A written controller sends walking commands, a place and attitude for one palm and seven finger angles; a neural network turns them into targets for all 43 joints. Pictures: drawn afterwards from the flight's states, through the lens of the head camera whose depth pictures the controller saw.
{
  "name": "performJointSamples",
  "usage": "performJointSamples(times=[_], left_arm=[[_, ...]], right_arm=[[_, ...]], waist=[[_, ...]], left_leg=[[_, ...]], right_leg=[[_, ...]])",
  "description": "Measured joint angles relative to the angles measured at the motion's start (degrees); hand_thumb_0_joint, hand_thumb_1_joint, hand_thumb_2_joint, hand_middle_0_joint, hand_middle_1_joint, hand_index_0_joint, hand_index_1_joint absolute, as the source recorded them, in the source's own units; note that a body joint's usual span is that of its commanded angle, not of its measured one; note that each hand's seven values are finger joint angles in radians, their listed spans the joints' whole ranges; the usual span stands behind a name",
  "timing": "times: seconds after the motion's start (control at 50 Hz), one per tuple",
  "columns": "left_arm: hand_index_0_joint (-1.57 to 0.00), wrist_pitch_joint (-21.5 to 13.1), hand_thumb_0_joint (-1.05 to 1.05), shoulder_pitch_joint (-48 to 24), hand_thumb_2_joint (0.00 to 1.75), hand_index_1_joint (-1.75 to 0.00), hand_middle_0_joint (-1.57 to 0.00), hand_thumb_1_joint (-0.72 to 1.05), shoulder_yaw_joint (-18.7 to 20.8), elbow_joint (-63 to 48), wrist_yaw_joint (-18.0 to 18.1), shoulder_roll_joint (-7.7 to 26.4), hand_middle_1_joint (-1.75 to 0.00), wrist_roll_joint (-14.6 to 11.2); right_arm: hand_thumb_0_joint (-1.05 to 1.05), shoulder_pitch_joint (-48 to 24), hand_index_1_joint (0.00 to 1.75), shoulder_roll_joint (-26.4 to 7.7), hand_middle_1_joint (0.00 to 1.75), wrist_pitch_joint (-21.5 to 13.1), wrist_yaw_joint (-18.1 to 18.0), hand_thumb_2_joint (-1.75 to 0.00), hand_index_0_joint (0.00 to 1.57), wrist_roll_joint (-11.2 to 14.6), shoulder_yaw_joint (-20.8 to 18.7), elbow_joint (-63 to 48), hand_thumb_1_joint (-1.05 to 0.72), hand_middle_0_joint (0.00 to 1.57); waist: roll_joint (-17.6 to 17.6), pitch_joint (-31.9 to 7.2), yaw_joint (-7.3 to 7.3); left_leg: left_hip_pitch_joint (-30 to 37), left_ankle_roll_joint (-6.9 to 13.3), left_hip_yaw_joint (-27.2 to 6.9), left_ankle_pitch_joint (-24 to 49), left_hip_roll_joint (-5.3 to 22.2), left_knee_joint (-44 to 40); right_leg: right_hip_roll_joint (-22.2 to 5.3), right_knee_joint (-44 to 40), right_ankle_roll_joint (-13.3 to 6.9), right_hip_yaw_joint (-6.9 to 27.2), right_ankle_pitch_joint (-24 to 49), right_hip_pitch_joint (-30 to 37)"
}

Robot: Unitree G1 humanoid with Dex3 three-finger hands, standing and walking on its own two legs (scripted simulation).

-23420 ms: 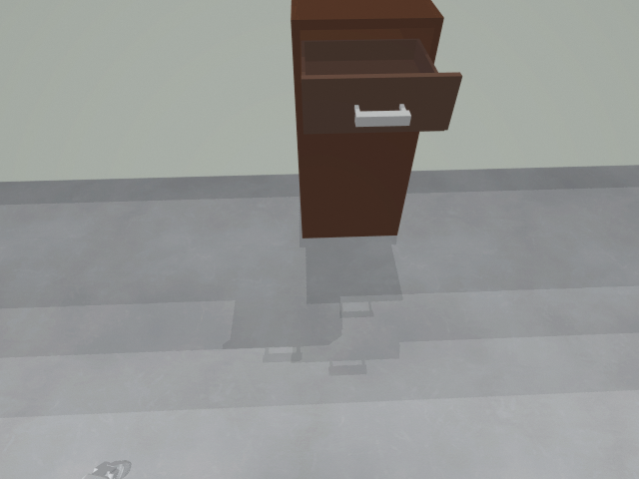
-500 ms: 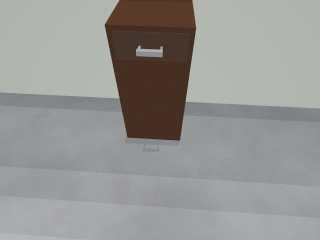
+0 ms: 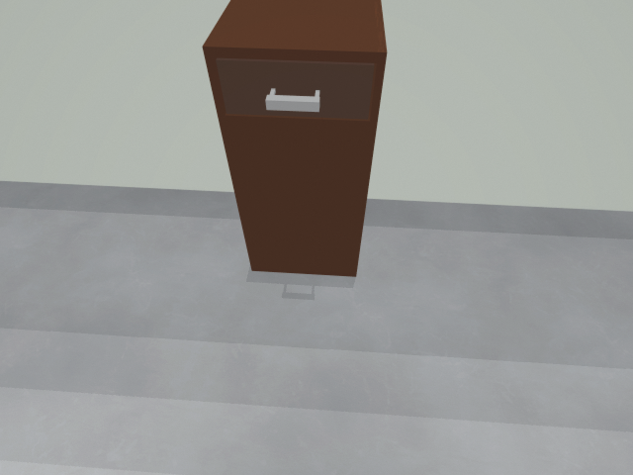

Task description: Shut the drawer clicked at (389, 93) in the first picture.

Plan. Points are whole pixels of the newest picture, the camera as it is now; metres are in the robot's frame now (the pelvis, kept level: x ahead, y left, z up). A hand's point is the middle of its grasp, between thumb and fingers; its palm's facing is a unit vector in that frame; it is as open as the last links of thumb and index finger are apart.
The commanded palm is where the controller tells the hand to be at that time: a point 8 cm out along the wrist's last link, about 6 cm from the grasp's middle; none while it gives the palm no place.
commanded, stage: look to check the result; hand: left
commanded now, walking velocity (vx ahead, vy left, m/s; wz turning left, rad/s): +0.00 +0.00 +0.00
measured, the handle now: (294, 98) +0.90 +0.10 +0.00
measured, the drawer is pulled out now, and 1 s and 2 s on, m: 0.00 0.00 0.00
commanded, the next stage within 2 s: stand and wait in 0.10 s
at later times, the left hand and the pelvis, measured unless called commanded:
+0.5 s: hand out of the picture +0.05 +0.20 -0.17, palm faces +0.00 -0.97 -0.26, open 7.3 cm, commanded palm none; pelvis +0.01 -0.01 +0.00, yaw +0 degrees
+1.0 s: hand out of the picture +0.06 +0.20 -0.16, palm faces -0.01 -0.96 -0.27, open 7.4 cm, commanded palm none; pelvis +0.02 -0.01 +0.00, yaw +0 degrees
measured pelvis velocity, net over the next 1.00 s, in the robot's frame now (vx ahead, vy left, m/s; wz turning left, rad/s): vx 0.02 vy -0.01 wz -0.01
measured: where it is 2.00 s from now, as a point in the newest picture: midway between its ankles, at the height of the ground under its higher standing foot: outside the picture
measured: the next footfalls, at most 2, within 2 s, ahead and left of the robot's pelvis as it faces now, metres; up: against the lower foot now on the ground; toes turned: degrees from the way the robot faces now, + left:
none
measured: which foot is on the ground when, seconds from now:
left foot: down 0.00-1.00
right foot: down 0.00-1.00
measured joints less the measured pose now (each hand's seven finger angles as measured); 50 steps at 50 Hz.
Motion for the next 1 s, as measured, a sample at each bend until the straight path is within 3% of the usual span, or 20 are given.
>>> performJointSamples(times=[1.0], left_arm=[[-0.20,-0.50,0.00,-2.86,0.90,-0.30,-0.20,0.91,0.12,-0.17,-0.51,2.89,-0.30,-0.03]], right_arm=[[0.01,-3.04,0.30,-3.36,0.30,-0.23,0.24,-0.90,0.20,0.00,0.18,0.46,-0.91,0.20]], waist=[[-0.14,-0.67,-0.11]], left_leg=[[2.90,-0.84,0.24,0.11,0.76,-3.31]], right_leg=[[0.86,-3.25,-0.63,0.26,0.23,2.68]])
